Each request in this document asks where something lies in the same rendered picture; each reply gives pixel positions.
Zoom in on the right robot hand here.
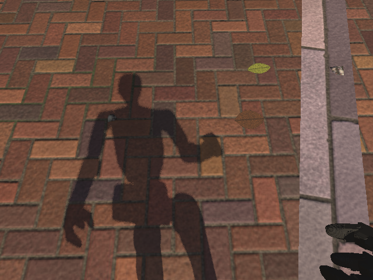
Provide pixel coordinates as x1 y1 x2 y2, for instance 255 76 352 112
319 222 373 280

